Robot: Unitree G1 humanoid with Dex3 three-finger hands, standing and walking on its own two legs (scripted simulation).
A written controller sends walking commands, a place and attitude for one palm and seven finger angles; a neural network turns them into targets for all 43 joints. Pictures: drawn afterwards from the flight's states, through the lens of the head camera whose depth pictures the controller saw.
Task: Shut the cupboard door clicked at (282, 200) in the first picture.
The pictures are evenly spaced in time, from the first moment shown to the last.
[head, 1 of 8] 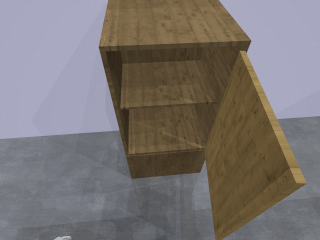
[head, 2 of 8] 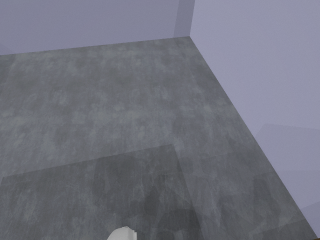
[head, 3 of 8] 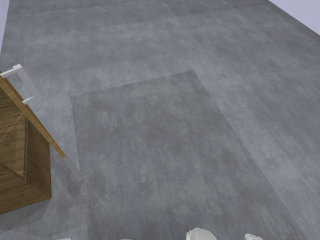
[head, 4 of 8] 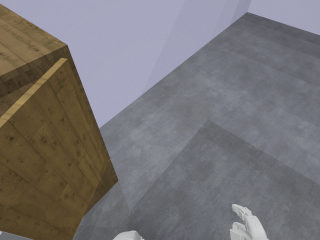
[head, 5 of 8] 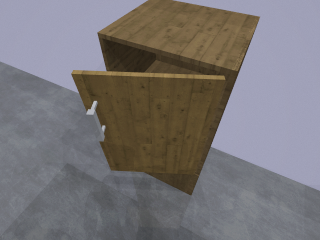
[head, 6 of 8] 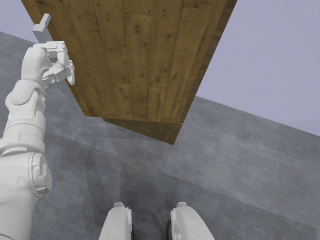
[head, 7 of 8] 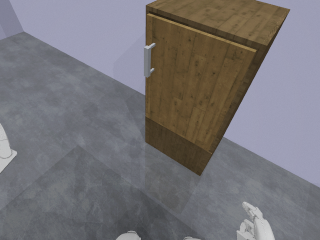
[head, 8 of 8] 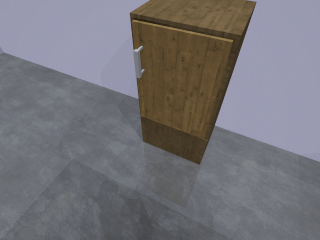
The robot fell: no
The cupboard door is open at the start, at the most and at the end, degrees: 82 82 1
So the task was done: yes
